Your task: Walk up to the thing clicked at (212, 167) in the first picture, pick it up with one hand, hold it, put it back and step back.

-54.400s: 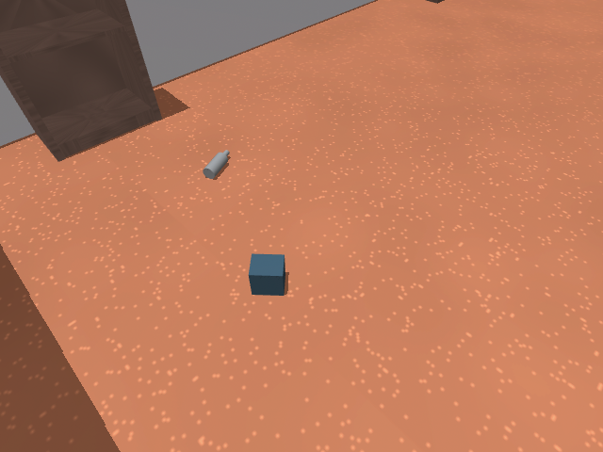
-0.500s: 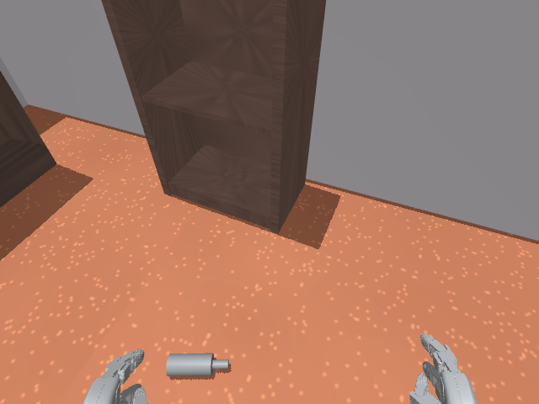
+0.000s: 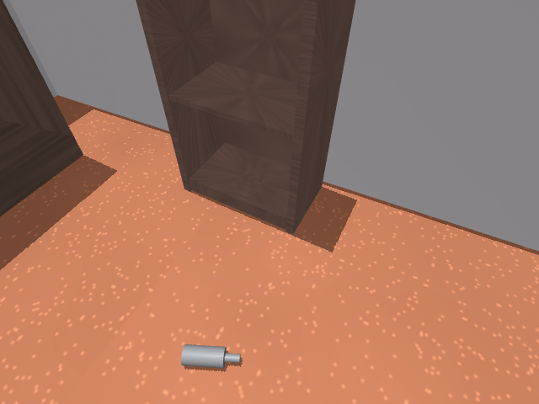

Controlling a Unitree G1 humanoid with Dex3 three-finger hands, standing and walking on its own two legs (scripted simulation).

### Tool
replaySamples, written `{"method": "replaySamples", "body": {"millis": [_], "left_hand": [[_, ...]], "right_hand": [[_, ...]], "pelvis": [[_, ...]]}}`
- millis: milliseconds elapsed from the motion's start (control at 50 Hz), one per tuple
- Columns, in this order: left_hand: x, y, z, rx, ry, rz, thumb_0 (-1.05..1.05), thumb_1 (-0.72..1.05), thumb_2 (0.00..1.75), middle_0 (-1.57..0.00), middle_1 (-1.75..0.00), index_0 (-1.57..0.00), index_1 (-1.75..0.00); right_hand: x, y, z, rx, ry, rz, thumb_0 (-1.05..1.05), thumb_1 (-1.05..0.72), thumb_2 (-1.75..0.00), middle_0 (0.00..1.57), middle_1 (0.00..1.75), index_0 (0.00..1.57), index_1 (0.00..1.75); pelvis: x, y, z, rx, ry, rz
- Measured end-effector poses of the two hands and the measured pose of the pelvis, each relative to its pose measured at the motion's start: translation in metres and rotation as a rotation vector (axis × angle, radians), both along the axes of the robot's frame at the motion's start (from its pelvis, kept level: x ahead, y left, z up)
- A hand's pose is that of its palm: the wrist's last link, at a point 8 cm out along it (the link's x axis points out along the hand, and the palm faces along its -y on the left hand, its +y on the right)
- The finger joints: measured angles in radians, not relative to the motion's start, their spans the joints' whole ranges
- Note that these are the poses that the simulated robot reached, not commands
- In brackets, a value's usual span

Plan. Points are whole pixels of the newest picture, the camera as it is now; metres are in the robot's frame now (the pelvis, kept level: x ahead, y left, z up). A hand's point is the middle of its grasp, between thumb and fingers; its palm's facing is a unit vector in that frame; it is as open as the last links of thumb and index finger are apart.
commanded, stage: stand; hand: left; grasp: from above
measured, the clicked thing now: (211, 356) +0.42 +0.22 -0.72
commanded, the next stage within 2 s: none
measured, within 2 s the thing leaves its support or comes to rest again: neither
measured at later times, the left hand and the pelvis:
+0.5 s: hand out of the picture +0.04 +0.24 -0.14, palm faces +0.03 -0.94 -0.34, open 7.4 cm; pelvis -0.01 +0.00 +0.02, yaw +0 degrees
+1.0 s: hand out of the picture +0.06 +0.22 -0.14, palm faces +0.01 -0.95 -0.32, open 7.4 cm; pelvis +0.01 -0.01 +0.02, yaw +0 degrees
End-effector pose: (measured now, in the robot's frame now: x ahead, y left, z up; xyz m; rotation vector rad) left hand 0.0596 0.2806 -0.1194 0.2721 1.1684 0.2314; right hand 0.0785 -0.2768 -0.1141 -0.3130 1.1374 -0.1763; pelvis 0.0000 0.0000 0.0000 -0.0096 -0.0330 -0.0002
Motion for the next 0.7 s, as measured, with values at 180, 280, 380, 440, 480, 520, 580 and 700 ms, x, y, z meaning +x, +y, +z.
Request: {"method": "replaySamples", "body": {"millis": [180, 280, 380, 440, 480, 520, 580, 700], "left_hand": [[-0.034, -0.001, 0.004, -0.017, 0.111, 0.035, 0.01, 0.91, 0.9, -0.2, -0.3, -0.2, -0.3], [-0.039, 0.0, 0.008, -0.011, 0.126, 0.038, 0.0, 0.9, 0.9, -0.2, -0.3, -0.2, -0.3], [-0.037, 0.001, 0.011, -0.003, 0.123, 0.037, 0.0, 0.9, 0.9, -0.2, -0.3, -0.2, -0.3], [-0.034, 0.001, 0.012, 0.001, 0.117, 0.035, 0.0, 0.9, 0.9, -0.2, -0.3, -0.2, -0.3], [-0.032, 0.001, 0.013, 0.003, 0.113, 0.033, 0.0, 0.9, 0.9, -0.2, -0.3, -0.2, -0.3], [-0.03, 0.001, 0.014, 0.003, 0.111, 0.031, 0.0, 0.91, 0.9, -0.2, -0.3, -0.2, -0.3], [-0.027, 0.0, 0.015, 0.003, 0.109, 0.028, 0.0, 0.91, 0.9, -0.2, -0.3, -0.2, -0.3], [-0.021, -0.003, 0.016, 0.002, 0.107, 0.022, 0.0, 0.9, 0.9, -0.2, -0.3, -0.2, -0.3]], "right_hand": [[-0.015, 0.01, 0.003, 0.028, 0.059, -0.034, 0.01, -0.9, -0.9, 0.21, 0.3, 0.2, 0.3], [-0.018, 0.009, 0.003, 0.038, 0.073, -0.044, 0.01, -0.9, -0.9, 0.21, 0.3, 0.2, 0.3], [-0.021, 0.005, 0.004, 0.037, 0.078, -0.049, 0.01, -0.9, -0.9, 0.21, 0.3, 0.2, 0.3], [-0.022, 0.002, 0.005, 0.033, 0.083, -0.052, 0.0, -0.9, -0.9, 0.21, 0.3, 0.2, 0.3], [-0.024, -0.001, 0.005, 0.031, 0.087, -0.053, 0.0, -0.9, -0.9, 0.21, 0.3, 0.2, 0.3], [-0.025, -0.004, 0.005, 0.029, 0.093, -0.056, 0.0, -0.9, -0.9, 0.21, 0.3, 0.2, 0.3], [-0.027, -0.007, 0.006, 0.026, 0.1, -0.058, 0.0, -0.9, -0.9, 0.21, 0.3, 0.2, 0.3], [-0.029, -0.013, 0.007, 0.021, 0.11, -0.06, 0.0, -0.9, -0.9, 0.21, 0.3, 0.2, 0.3]], "pelvis": [[-0.002, 0.004, 0.014, 0.003, -0.033, 0.001], [-0.004, 0.003, 0.017, 0.005, -0.043, 0.004], [-0.005, 0.001, 0.019, 0.005, -0.048, 0.005], [-0.005, 0.0, 0.02, 0.006, -0.05, 0.005], [-0.006, -0.002, 0.02, 0.007, -0.049, 0.005], [-0.006, -0.003, 0.021, 0.006, -0.049, 0.005], [-0.005, -0.005, 0.021, 0.006, -0.048, 0.005], [-0.004, -0.008, 0.022, 0.006, -0.046, 0.005]]}}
